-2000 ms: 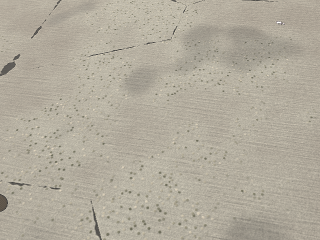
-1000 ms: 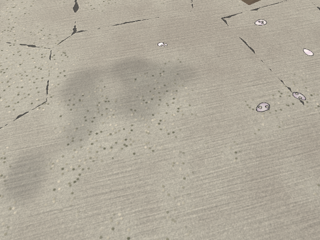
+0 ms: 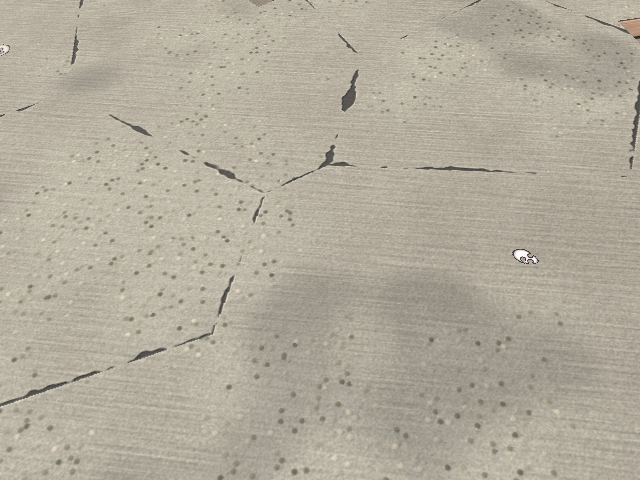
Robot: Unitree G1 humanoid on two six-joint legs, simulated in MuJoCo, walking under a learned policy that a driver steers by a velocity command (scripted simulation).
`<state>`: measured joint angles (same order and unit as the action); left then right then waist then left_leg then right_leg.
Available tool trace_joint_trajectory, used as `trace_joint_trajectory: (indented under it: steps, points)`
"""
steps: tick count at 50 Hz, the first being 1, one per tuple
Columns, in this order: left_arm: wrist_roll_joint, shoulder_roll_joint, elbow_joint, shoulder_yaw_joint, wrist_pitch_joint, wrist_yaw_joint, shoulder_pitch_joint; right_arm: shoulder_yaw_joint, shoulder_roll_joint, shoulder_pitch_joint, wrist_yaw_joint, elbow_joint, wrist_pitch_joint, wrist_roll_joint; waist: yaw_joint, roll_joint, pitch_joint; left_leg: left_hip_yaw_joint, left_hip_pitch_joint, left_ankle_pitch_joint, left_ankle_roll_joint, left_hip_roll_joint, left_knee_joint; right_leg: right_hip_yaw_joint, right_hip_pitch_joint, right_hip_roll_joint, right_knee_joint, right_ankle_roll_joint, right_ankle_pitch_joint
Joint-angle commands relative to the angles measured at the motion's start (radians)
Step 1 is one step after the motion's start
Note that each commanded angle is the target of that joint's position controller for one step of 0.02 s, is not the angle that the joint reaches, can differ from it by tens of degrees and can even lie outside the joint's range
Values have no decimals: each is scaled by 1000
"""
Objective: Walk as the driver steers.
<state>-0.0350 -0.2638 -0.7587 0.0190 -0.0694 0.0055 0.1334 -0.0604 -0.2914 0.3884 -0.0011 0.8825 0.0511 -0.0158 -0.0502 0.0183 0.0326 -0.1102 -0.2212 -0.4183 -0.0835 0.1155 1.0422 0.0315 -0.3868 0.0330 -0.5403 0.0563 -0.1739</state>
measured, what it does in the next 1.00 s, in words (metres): walks ahead, turning right: left foot, then right foot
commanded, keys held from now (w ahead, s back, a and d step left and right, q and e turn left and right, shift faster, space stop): w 0.32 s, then w+e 0.68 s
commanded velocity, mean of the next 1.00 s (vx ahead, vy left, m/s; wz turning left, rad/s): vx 0.50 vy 0.00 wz -0.23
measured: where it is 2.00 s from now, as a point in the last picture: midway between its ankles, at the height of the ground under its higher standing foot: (387, 250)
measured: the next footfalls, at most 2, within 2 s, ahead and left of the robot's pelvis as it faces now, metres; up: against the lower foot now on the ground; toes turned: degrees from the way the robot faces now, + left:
left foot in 0.42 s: +0.37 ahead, +0.12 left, +0.00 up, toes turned +2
right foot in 0.96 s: +0.61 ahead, -0.11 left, +0.00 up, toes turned -22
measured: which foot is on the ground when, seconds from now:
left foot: up 0.00-0.40, down 0.42-0.98, up 1.00-1.00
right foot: down 0.00-0.42, up 0.44-0.94, down 0.96-1.00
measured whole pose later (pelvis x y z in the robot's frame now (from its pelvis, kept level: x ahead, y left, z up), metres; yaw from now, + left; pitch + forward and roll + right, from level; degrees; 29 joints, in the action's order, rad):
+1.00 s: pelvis +0.51 -0.02 -0.02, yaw -18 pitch +1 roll +0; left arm -0.04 -0.24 -0.78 0.05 -0.02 0.05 0.05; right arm -0.04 -0.23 0.40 0.02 0.95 0.05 -0.02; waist -0.03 0.01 0.06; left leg 0.27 -0.02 -0.45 0.01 -0.10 0.77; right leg 0.13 -0.46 0.05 -0.61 0.16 -0.17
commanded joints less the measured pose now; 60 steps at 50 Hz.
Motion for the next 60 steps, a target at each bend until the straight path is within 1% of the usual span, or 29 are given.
trace_joint_trajectory:
  steps: [1,3,7,12,16,18,20,21,22,23,24,25,26,28,31,37,43,46,47,48,49,50,51,52,53,55,56,58,60]
  points:
    - [6,-96,-3,35,-6,-1,127,-9,-82,-34,-14,-80,10,-13,60,-65,-24,-9,-359,88,10,-116,118,-410,307,-296,318,144,-39]
    - [14,-90,-36,31,-21,-1,157,-2,-65,-17,-26,-74,-7,-24,37,-120,-32,13,-307,104,28,-126,70,-302,268,-247,338,126,121]
    - [28,-108,-79,39,-36,5,220,11,-44,-114,-36,-104,-17,-30,39,-108,-11,67,-396,180,58,-167,-20,-220,283,-239,394,154,209]
    - [30,-109,-124,40,-29,8,285,41,-4,-323,-44,-166,-10,-19,85,-103,26,146,-374,343,80,-186,-307,-118,283,-194,415,132,288]
    - [24,-128,-156,44,-24,5,335,44,-19,-397,-37,-188,-4,-12,103,-103,32,168,-312,354,52,-161,-433,-114,350,-232,372,119,367]
    - [22,-135,-169,45,-17,0,338,39,-32,-397,-30,-195,2,-14,89,-97,36,162,-268,301,32,-146,-474,-142,381,-254,317,112,449]
    - [25,-149,-173,48,-11,-4,312,24,-54,-245,-16,-147,17,-23,10,-73,-31,171,-62,272,4,-101,-573,-127,377,-226,132,87,619]
    - [30,-130,-169,42,-12,-3,310,7,-96,-90,-4,-96,30,-37,-48,-28,-128,130,167,285,-23,-138,-600,-94,284,-174,-55,68,551]
    - [45,-66,-121,23,-16,0,309,-16,-188,66,12,-83,37,-60,-97,103,-270,-163,430,167,-82,-404,-635,-41,58,-91,-360,39,203]
    - [52,-22,-119,19,-8,-7,412,-35,-250,69,8,-77,21,-44,-45,259,-335,-501,517,126,-165,-589,-748,-19,-178,33,-597,26,-373]
    - [25,-118,-140,46,8,-14,346,-18,-160,0,3,-86,12,-16,-31,87,-206,-442,395,35,-145,-535,-767,-95,-231,-32,-661,38,-313]
    - [26,-96,-131,46,9,-5,297,-1,-96,-86,1,-97,16,-10,1,61,-83,-300,263,64,-120,-488,-808,-102,-234,-68,-639,38,-226]
    - [27,-70,-133,43,13,1,277,8,-57,-130,-1,-99,22,-10,23,60,-35,-192,180,134,-91,-441,-849,-94,-204,-96,-603,32,-170]
    - [8,-54,-142,46,38,16,282,15,-31,-142,6,-84,37,-7,58,87,-2,-48,95,260,-56,-384,-885,-81,-156,-117,-579,12,-125]
    - [8,-30,-117,48,58,32,223,6,-47,-101,8,-58,61,3,71,61,2,60,102,394,-59,-376,-909,-68,-207,-124,-577,-5,-45]
    - [6,-7,-40,38,61,52,20,4,-40,-34,13,-13,60,-2,46,49,53,227,144,507,-57,-346,-915,-21,-304,-127,-358,-24,146]
    - [-3,-10,32,25,57,66,-133,-7,-78,44,25,33,44,-4,11,47,75,323,282,718,-40,-387,-846,86,-236,-86,-121,39,114]
    - [-6,-37,22,39,58,55,-58,-17,-118,31,34,40,25,-8,58,82,8,370,347,1141,-24,-396,-639,140,-95,4,-90,102,-46]
    - [-5,-54,0,51,53,49,27,-21,-133,27,34,39,14,-9,94,84,-44,375,343,1196,-23,-396,-492,143,0,42,-66,128,-89]
    - [-11,-80,-44,68,44,38,168,-23,-140,16,31,31,5,-5,158,53,-124,389,262,1094,-5,-383,-275,123,192,69,15,160,-61]
    - [-23,-172,-78,101,41,21,309,-15,-109,16,27,0,6,-6,212,-47,-223,390,44,741,28,-350,29,-109,440,-91,69,215,-161]
    - [1,-280,-50,128,53,14,244,-3,-23,15,6,-81,18,7,131,-295,-285,306,-414,-112,97,-101,408,-696,703,-362,197,373,-142]
    - [22,-268,-44,125,66,10,269,-12,-99,-104,2,-108,31,-5,181,-98,-267,101,-525,-66,89,-127,437,-715,681,-371,263,374,-39]
    - [25,-223,-56,113,65,0,223,-4,-72,-146,-2,-123,44,8,149,-56,-145,82,-553,27,80,-181,384,-567,577,-354,263,348,42]
    - [27,-156,-63,96,58,-4,181,0,-64,-110,0,-101,51,11,93,13,-58,88,-487,81,77,-221,266,-457,429,-310,281,295,172]
    - [29,-97,-56,74,36,-9,112,2,-50,-67,-1,-78,19,-22,28,10,-35,83,-351,100,90,-250,149,-316,285,-222,308,239,297]
    - [31,-89,-60,68,23,-6,119,2,-43,-53,-5,-72,0,-31,20,-3,-44,91,-317,104,97,-248,121,-288,259,-205,319,234,342]
    - [33,-99,-87,66,1,-1,158,5,-24,-48,-18,-64,-19,-29,13,-20,-40,117,-317,152,102,-247,53,-222,248,-186,354,219,387]
    - [29,-113,-106,67,-7,3,199,5,-26,-121,-23,-82,-26,-21,38,-38,-4,127,-379,238,99,-258,-19,-182,267,-178,387,187,393]
Keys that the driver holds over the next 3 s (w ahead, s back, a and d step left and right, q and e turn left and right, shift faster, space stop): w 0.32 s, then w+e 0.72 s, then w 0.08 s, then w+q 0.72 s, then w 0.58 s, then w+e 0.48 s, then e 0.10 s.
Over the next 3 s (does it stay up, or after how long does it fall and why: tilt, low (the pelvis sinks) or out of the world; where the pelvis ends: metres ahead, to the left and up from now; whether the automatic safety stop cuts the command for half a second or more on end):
stays up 1.55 -0.17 0.01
